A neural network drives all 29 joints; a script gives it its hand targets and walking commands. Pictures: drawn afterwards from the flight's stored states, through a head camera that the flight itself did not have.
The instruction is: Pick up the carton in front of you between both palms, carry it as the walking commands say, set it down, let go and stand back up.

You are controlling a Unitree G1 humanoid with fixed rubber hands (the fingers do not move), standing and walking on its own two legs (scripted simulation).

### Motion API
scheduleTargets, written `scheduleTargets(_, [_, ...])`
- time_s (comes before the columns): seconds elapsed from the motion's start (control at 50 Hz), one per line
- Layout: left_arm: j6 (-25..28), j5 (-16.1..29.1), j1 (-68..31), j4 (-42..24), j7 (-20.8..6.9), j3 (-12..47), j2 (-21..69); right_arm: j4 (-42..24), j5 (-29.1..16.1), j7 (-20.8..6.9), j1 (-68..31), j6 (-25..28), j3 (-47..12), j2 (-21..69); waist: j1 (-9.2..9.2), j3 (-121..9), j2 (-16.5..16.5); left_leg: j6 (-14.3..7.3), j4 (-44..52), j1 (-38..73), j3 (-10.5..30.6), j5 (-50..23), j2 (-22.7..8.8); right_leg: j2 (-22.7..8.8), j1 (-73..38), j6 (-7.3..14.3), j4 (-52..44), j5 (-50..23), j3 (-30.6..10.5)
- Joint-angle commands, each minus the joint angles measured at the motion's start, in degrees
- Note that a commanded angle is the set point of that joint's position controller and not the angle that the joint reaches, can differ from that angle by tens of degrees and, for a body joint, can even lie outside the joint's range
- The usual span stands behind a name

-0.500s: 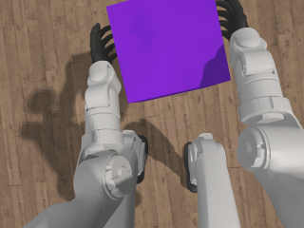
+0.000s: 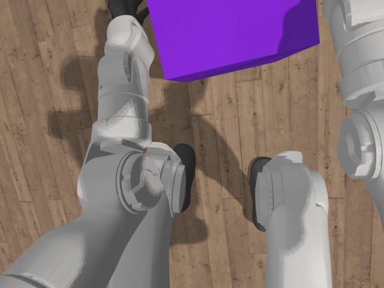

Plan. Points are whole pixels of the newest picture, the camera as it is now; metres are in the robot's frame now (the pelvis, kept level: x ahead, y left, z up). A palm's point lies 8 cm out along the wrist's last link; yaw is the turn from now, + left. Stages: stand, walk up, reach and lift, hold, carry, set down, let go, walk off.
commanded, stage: set down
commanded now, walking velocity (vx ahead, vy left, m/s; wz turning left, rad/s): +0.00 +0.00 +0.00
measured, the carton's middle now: (223, 12) +0.55 -0.01 -0.25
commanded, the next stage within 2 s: none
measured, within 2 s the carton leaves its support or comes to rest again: rests again in 0.70 s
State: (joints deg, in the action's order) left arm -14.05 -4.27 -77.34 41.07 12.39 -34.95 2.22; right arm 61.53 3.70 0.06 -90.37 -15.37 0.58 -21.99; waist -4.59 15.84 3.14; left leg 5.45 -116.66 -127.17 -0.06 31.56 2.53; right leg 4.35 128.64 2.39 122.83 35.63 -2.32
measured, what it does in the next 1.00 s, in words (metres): stands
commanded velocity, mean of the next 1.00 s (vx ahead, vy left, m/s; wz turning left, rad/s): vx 0.00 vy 0.00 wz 0.00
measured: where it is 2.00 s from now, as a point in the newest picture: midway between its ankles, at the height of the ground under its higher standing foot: (221, 197)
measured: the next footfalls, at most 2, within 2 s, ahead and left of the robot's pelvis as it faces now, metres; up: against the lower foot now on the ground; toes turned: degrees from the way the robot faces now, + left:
none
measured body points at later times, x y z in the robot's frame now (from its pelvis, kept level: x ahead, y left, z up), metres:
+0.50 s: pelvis -0.01 +0.00 -0.02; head +0.36 -0.06 +0.23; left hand +0.54 +0.14 -0.18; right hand +0.58 -0.16 -0.20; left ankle +0.12 +0.14 -0.37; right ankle +0.08 -0.10 -0.37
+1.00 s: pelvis -0.01 +0.00 -0.03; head +0.36 -0.06 +0.21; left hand +0.54 +0.16 -0.19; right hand +0.58 -0.15 -0.21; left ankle +0.12 +0.14 -0.37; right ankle +0.08 -0.10 -0.37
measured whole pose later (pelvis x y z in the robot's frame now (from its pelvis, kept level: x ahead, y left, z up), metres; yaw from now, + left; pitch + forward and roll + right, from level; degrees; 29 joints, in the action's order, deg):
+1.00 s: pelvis -0.01 +0.00 -0.03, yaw +1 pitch +36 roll +6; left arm -11.8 -6.1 -83.6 56.2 5.0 -37.0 -6.3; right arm 63.5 12.3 -8.3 -92.6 -13.4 10.5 -20.6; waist -2.6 22.2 5.9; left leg 6.0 -122.5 -128.1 0.3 30.9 5.8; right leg 1.8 128.0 2.7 129.4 37.3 -1.9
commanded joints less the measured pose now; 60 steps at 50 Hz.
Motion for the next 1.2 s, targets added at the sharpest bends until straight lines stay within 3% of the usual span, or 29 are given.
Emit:
scheduleTargets(0.0, [0.7,6.2,-31.9,-0.6,-15.3,25.4,42.4,-9.3,-6.3,-12.3,-24.6,2.9,-13.5,52.1,-1.6,-72.5,-18.4,-1.8,2.2,24.0,-7.1,-21.5,5.4,0.7,-50.9,-2.8,-10.9,-38.1,-1.2])
scheduleTargets(0.08, [0.8,5.6,-31.1,0.8,-16.1,23.9,42.3,-7.8,-5.7,-12.7,-22.1,3.0,-12.2,53.0,-1.23,-68.3,-17.9,-2.1,1.4,20.5,-6.9,-21.0,5.3,0.5,-47.7,-2.5,-10.4,-38.0,-1.7])
scheduleTargets(0.34, [1.9,2.5,-30.0,7.1,-15.6,17.5,37.9,-3.3,-4.5,-13.4,-25.0,4.7,-8.2,45.5,-0.7,-54.7,-13.4,-3.0,0.0,22.3,-5.6,-16.5,5.2,0.6,-31.3,-0.8,-10.6,-21.5,-1.3])
scheduleTargets(0.58, [1.9,1.9,-29.3,11.8,-16.6,14.6,37.1,0.2,-1.1,-14.8,-20.7,3.7,-4.0,41.9,1.86,-46.8,-7.8,-2.8,-1.1,20.9,-5.0,-13.9,5.7,-0.2,-25.3,0.6,-9.8,-17.2,-2.0])
scheduleTargets(0.88, [1.6,0.7,-25.6,15.0,-16.5,11.3,30.8,4.1,6.3,-15.4,-13.4,1.4,1.7,35.6,4.53,-37.2,-6.5,-2.2,-2.0,18.4,-4.2,-11.3,6.2,-1.0,-22.3,1.6,-9.2,-15.0,-2.6])
scheduleTargets(0.98, [2.2,0.6,-24.3,15.3,-15.5,10.4,27.6,4.0,7.2,-14.9,-14.1,1.8,2.1,31.2,4.48,-38.2,-7.0,-1.5,-2.5,20.3,-4.6,-12.3,5.8,-1.5,-24.3,1.0,-8.5,-15.9,-2.6])
scheduleTargets(1.04, [3.3,0.1,-20.3,16.8,-13.3,6.7,18.4,3.9,6.7,-12.7,-14.5,3.0,3.3,20.2,4.3,-40.0,-7.7,-0.7,-3.0,22.3,-5.3,-13.2,4.9,-2.3,-26.5,-0.2,-8.3,-16.6,-2.4])
scheduleTargets(1.1, [6.4,0.4,-12.4,17.5,-7.6,3.3,-2.6,3.1,5.4,-6.8,-13.7,5.5,5.5,-3.2,3.93,-42.1,-8.4,0.4,-2.8,25.1,-5.6,-13.8,3.6,-3.5,-29.4,-1.5,-8.6,-17.4,-2.4])
scheduleTargets(1.12, [7.9,1.6,-10.8,17.3,-5.3,3.7,-9.8,2.4,3.8,-4.5,-14.8,6.7,5.3,-10.9,3.32,-43.3,-8.7,0.8,-2.7,25.6,-5.8,-14.4,3.2,-3.9,-30.4,-1.8,-8.7,-18.1,-2.6])
scheduleTargets(1.18, [10.5,7.3,-12.9,18.9,-2.5,7.6,-15.9,1.7,-3.9,-1.2,-23.2,9.4,-0.5,-15.8,0.24,-50.2,-12.0,0.4,-3.5,25.0,-5.8,-17.8,1.9,-5.3,-33.8,-2.1,-7.7,-22.3,-3.7])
